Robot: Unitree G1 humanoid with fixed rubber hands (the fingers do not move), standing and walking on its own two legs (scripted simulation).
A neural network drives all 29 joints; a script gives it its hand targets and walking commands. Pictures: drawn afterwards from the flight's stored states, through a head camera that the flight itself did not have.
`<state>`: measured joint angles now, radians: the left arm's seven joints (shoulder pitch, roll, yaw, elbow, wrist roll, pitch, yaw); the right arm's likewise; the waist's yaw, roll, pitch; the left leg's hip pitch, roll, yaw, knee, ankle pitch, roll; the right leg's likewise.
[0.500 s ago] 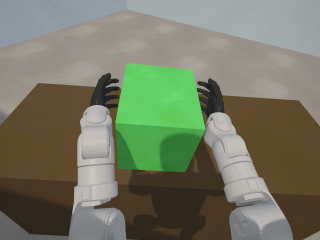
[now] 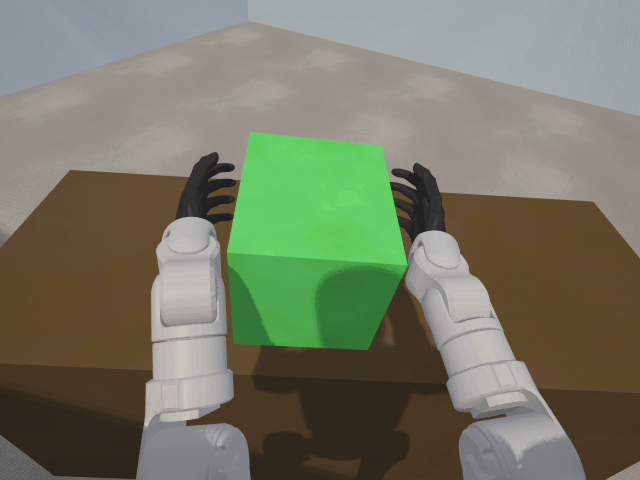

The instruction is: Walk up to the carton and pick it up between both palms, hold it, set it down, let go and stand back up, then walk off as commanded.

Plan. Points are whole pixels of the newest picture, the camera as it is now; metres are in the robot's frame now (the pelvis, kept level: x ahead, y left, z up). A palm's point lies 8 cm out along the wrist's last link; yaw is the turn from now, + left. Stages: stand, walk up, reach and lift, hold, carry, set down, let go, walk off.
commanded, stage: hold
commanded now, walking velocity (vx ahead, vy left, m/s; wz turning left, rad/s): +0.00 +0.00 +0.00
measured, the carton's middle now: (309, 242) +0.39 +0.01 +0.12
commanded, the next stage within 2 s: set down in 1.66 s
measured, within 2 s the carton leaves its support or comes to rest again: neither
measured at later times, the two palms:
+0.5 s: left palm (195, 218) +0.35 +0.14 +0.19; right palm (426, 228) +0.35 -0.13 +0.17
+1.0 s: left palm (196, 217) +0.35 +0.14 +0.19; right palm (427, 227) +0.35 -0.13 +0.17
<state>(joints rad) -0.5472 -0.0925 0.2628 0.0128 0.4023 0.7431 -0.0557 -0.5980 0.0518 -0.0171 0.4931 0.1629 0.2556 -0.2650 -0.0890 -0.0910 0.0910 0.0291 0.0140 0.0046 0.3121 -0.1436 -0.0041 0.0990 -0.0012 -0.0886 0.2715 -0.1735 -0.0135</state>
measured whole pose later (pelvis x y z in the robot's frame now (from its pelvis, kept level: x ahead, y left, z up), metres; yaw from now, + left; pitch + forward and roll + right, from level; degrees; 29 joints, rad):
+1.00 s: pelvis +0.00 +0.00 +0.00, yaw +0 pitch -11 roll +0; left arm -0.58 -0.09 0.27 0.04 0.41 0.74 -0.06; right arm -0.62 0.05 -0.04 0.52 0.15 0.25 -0.25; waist -0.08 -0.09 0.08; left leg 0.03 0.02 0.01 0.31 -0.13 0.00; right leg 0.09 0.00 -0.09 0.27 -0.16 -0.02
